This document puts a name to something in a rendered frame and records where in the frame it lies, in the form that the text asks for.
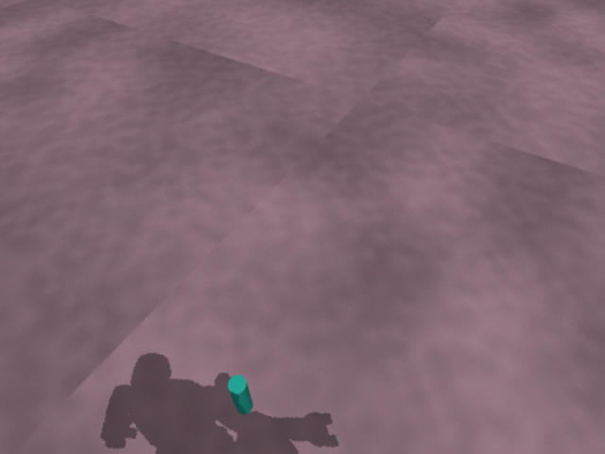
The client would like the can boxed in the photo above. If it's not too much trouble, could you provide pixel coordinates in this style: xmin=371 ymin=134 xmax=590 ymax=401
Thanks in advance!
xmin=228 ymin=375 xmax=252 ymax=414

